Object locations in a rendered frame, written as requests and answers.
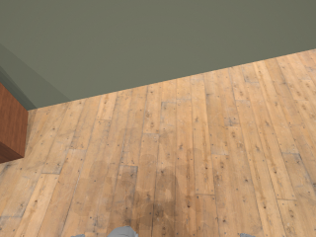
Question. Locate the cupboard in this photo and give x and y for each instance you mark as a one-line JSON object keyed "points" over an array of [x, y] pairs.
{"points": [[13, 127]]}

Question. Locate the robot left thigh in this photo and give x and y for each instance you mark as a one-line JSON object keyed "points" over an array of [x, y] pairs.
{"points": [[123, 231]]}

